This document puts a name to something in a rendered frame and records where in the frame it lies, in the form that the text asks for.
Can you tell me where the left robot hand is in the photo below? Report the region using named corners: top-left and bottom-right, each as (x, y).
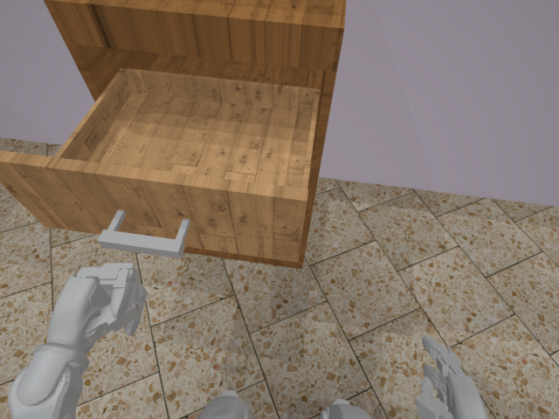
top-left (46, 263), bottom-right (148, 354)

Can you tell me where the robot left shin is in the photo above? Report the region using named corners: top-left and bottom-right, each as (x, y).
top-left (221, 390), bottom-right (238, 397)

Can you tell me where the drawer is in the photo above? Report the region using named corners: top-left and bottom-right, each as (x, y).
top-left (0, 68), bottom-right (320, 263)

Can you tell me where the cabinet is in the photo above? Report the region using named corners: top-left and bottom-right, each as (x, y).
top-left (44, 0), bottom-right (346, 269)

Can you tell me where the right robot hand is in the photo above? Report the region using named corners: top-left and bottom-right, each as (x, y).
top-left (417, 336), bottom-right (488, 419)

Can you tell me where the left robot forearm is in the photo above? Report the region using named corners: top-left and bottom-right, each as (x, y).
top-left (8, 343), bottom-right (90, 419)

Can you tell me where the robot left thigh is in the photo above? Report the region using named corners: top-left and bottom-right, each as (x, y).
top-left (197, 395), bottom-right (250, 419)

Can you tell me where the handle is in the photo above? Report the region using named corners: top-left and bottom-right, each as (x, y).
top-left (97, 209), bottom-right (190, 258)

